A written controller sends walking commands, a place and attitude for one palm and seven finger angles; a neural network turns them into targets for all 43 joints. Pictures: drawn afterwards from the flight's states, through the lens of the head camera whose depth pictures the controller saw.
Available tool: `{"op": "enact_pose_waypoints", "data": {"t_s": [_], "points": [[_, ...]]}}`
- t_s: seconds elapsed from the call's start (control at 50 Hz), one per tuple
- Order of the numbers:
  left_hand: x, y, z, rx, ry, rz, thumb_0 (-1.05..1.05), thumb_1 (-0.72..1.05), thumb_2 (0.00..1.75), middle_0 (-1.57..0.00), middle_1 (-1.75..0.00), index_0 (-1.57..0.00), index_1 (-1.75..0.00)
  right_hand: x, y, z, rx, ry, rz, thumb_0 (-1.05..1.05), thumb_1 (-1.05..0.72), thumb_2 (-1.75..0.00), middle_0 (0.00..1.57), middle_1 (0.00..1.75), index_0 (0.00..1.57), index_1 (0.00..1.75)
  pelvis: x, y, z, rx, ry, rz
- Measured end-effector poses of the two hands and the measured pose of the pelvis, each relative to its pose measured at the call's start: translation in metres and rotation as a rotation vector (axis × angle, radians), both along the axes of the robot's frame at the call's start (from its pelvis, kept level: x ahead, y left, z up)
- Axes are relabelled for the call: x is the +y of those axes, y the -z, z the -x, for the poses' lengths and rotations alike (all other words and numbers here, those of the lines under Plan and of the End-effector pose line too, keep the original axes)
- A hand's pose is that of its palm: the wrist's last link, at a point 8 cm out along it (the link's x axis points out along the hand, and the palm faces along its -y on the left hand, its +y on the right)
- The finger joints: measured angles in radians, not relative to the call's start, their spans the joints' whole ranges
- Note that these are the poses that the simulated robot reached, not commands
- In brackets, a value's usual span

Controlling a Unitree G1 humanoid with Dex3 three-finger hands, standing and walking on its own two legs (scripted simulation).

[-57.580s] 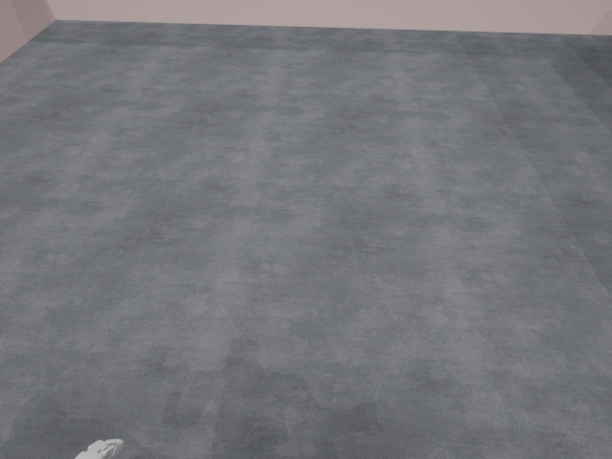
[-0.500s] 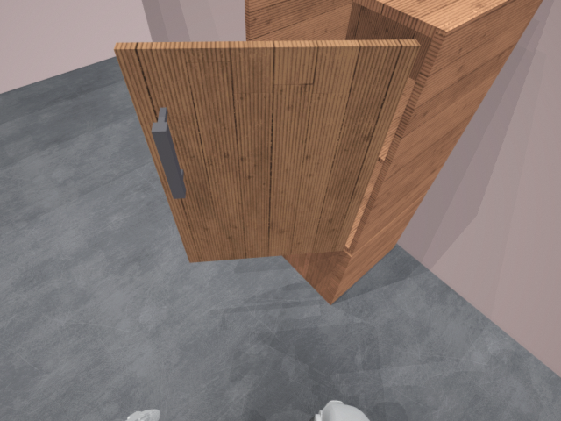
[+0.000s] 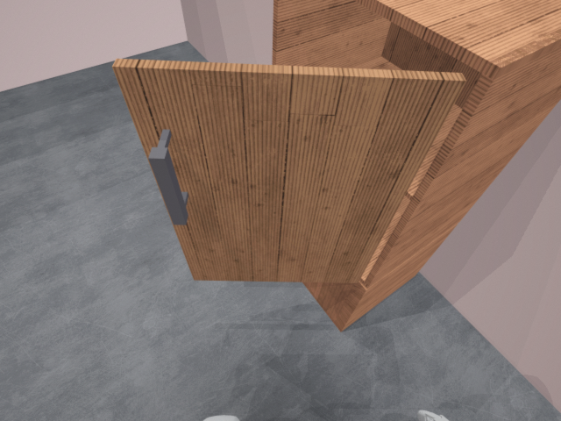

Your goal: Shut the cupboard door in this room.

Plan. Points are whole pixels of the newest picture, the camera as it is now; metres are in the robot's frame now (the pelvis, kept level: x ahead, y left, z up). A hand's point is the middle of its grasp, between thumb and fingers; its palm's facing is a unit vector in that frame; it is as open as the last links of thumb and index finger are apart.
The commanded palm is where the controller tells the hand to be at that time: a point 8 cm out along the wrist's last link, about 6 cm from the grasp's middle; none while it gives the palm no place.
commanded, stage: come to a stop and stand still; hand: left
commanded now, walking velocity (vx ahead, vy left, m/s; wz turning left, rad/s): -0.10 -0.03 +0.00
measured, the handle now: (173, 180) +0.43 +0.21 +0.07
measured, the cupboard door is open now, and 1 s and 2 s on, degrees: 55 55 55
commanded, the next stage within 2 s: look again from close up in 0.48 s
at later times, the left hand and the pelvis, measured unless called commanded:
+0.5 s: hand out of the picture +0.01 +0.14 -0.17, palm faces +0.02 -0.98 -0.19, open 7.3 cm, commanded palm none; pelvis -0.03 -0.04 +0.01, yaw +0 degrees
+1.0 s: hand out of the picture -0.02 +0.18 -0.16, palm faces -0.02 -0.97 -0.24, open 7.4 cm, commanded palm none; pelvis -0.04 -0.01 +0.00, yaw -1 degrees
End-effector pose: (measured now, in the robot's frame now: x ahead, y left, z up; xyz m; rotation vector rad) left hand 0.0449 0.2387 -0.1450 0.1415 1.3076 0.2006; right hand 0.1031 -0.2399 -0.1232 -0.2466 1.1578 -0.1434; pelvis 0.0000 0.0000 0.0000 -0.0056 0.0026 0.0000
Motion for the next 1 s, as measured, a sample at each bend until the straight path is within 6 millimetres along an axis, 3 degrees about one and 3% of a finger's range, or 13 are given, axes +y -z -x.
{"op": "enact_pose_waypoints", "data": {"t_s": [0.1,0.2,0.3,0.4,0.52,0.6,0.82,1.0], "points": [[-0.001,-0.011,0.011,0.006,0.002,-0.028,0.01,0.91,0.9,-0.2,-0.3,-0.2,-0.3,-0.006,0.0,-0.004,-0.021,-0.015,-0.017,0.01,-0.91,-0.9,0.2,0.29,0.2,0.3,-0.009,-0.004,0.009,0.002,0.001,0.009],[-0.012,-0.012,0.027,-0.006,0.024,-0.068,0.01,0.91,0.9,-0.2,-0.3,-0.2,-0.3,-0.021,0.013,0.012,-0.014,0.016,-0.065,0.01,-0.9,-0.9,0.2,0.29,0.2,0.3,-0.028,0.004,0.017,0.002,0.006,-0.023],[-0.031,-0.016,0.042,0.031,0.046,-0.036,0.01,0.91,0.9,-0.2,-0.3,-0.2,-0.3,-0.031,0.016,0.046,0.056,0.063,-0.079,0.01,-0.9,-0.9,0.2,0.29,0.2,0.3,-0.034,-0.002,0.02,-0.008,0.003,-0.018],[-0.047,-0.008,0.041,0.028,0.049,0.014,0.01,0.91,0.9,-0.2,-0.3,-0.2,-0.3,-0.034,0.014,0.09,0.143,0.092,-0.057,0.01,-0.9,-0.9,0.2,0.29,0.2,0.3,-0.036,-0.004,0.022,-0.021,0.002,-0.013],[-0.048,-0.008,0.042,0.022,0.048,0.03,0.01,0.93,0.9,-0.2,-0.3,-0.2,-0.3,-0.03,0.008,0.138,0.249,0.113,-0.051,0.01,-0.9,-0.9,0.2,0.29,0.2,0.3,-0.038,-0.01,0.028,-0.029,0.006,-0.009],[-0.047,-0.008,0.048,0.019,0.067,0.019,0.01,0.93,0.9,-0.2,-0.3,-0.2,-0.3,-0.025,0.009,0.156,0.272,0.128,-0.06,0.01,-0.9,-0.9,0.2,0.29,0.2,0.3,-0.035,-0.009,0.033,-0.024,0.011,0.005],[-0.023,-0.013,0.057,0.0,0.095,-0.019,0.01,0.91,0.9,-0.2,-0.3,-0.2,-0.3,0.012,0.025,0.153,0.176,0.104,-0.132,0.01,-0.9,-0.9,0.2,0.29,0.2,0.3,-0.015,-0.002,0.041,-0.032,0.014,-0.005],[-0.012,-0.015,0.068,0.035,0.085,-0.023,0.01,0.91,0.9,-0.2,-0.3,-0.2,-0.3,0.007,0.021,0.139,0.167,0.086,-0.108,0.02,-0.91,-0.9,0.2,0.29,0.2,0.3,-0.009,-0.004,0.039,-0.02,0.025,-0.016]]}}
